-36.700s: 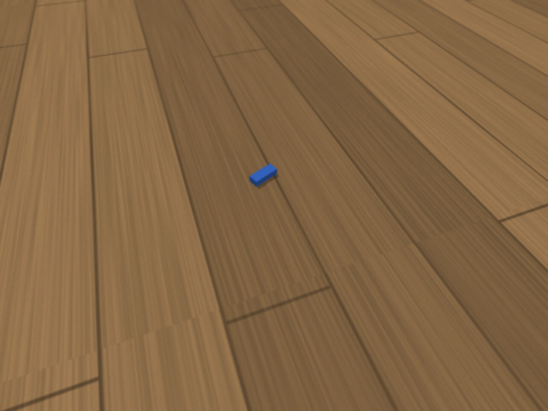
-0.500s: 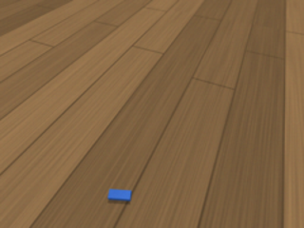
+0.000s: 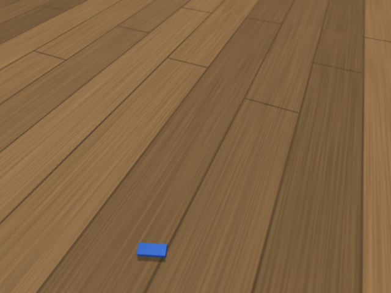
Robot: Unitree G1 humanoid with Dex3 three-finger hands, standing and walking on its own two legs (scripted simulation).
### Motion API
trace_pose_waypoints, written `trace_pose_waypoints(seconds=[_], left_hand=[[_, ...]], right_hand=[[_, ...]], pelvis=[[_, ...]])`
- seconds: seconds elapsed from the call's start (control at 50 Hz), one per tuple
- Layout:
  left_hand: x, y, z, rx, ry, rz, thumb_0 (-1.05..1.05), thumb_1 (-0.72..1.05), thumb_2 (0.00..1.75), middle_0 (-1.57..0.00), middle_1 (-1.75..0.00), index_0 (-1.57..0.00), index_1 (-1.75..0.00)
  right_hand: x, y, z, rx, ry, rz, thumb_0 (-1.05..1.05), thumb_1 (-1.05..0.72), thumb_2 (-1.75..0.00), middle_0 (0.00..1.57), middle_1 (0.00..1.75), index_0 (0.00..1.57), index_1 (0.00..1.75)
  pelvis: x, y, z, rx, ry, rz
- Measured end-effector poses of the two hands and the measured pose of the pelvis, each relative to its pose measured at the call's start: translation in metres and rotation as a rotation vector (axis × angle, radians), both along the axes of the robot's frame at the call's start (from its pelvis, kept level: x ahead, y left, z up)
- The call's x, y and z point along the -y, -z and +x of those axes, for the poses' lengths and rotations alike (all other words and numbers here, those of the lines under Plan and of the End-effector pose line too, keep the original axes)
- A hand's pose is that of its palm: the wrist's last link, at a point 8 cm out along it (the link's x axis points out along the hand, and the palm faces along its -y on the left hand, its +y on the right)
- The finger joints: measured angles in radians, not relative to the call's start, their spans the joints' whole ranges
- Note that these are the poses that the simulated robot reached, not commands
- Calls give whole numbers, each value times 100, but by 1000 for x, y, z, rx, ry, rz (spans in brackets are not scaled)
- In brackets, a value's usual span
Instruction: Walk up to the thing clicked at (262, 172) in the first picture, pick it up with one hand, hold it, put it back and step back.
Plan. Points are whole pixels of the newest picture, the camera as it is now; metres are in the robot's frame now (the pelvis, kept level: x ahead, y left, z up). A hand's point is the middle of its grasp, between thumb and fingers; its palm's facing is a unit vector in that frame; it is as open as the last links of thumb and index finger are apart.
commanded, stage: stand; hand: left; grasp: from above
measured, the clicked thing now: (152, 250) +0.43 +0.23 -0.77
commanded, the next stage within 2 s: step back in 0.20 s
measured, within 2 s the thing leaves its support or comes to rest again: neither
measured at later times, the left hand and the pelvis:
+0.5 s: hand out of the picture +0.09 +0.30 -0.17, palm faces -0.01 -0.92 -0.39, open 7.4 cm; pelvis -0.04 +0.04 -0.02, yaw +0 degrees
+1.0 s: hand out of the picture -0.02 +0.33 -0.18, palm faces -0.09 -0.91 -0.40, open 7.4 cm; pelvis -0.14 +0.07 -0.03, yaw -5 degrees
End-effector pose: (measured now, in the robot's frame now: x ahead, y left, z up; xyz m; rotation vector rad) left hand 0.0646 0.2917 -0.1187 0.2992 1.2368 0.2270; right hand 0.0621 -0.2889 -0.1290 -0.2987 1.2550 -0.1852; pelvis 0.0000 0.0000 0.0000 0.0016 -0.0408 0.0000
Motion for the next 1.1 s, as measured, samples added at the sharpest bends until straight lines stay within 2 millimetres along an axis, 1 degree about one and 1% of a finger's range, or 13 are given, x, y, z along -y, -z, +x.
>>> trace_pose_waypoints(seconds=[0.22,0.32,0.38,0.5,0.54,0.6,0.66,0.7,0.82,0.9,0.96,1.02,1.1], left_hand=[[3,1,4,-2,-4,-4,1,90,90,-20,-30,-21,-30],[-10,2,6,18,-8,20,1,90,90,-20,-30,-21,-30],[-23,3,7,24,14,39,1,90,90,-20,-30,-21,-30],[-53,12,20,82,57,46,1,90,90,-20,-30,-21,-30],[-64,21,24,108,62,33,1,90,90,-20,-30,-21,-30],[-73,26,23,119,55,19,1,90,90,-20,-30,-21,-30],[-76,24,14,99,60,7,1,91,90,-20,-30,-20,-30],[-78,22,5,89,64,-3,1,91,90,-20,-30,-20,-30],[-83,23,-32,40,93,9,1,91,90,-20,-30,-20,-30],[-84,23,-54,30,112,30,1,91,90,-20,-30,-20,-30],[-81,21,-71,41,124,49,1,91,90,-20,-30,-20,-30],[-74,14,-94,53,120,57,1,91,90,-20,-30,-20,-30],[-72,2,-125,68,104,60,1,90,90,-20,-30,-21,-30]], right_hand=[[5,0,2,-8,4,-6,0,-90,-90,20,30,20,30],[11,1,7,14,7,-23,0,-90,-90,20,30,20,30],[11,-2,4,19,7,-45,0,-90,-90,20,30,20,30],[0,-5,-22,-5,4,-100,0,-90,-90,20,30,20,30],[-8,-2,-33,-16,2,-124,0,-90,-90,20,30,20,30],[-28,-6,-53,-41,-2,-122,0,-90,-90,20,30,20,30],[-43,-13,-70,-52,2,-113,0,-90,-90,20,30,20,30],[-49,-16,-76,-50,5,-113,0,-90,-90,20,30,20,30],[-59,-12,-84,35,28,-104,0,-90,-90,20,30,21,30],[-57,-4,-94,91,32,-86,0,-90,-90,20,30,21,30],[-50,6,-106,116,36,-68,0,-90,-90,20,30,21,30],[-42,14,-120,125,47,-51,0,-90,-90,20,30,21,30],[-39,8,-141,111,49,-38,0,-90,-90,20,30,20,30]], pelvis=[[2,1,4,-6,-1,-1],[-2,6,-13,-7,1,-7],[-10,8,-23,-10,9,4],[-37,19,-39,-25,-5,-2],[-48,26,-45,-20,-13,-7],[-59,25,-57,-6,1,-3],[-65,17,-65,-16,-9,-34],[-69,13,-71,-26,6,-35],[-77,15,-92,-15,47,-28],[-75,22,-112,1,70,-14],[-70,30,-129,10,85,-1],[-65,31,-146,29,72,-33],[-62,23,-165,31,79,19]])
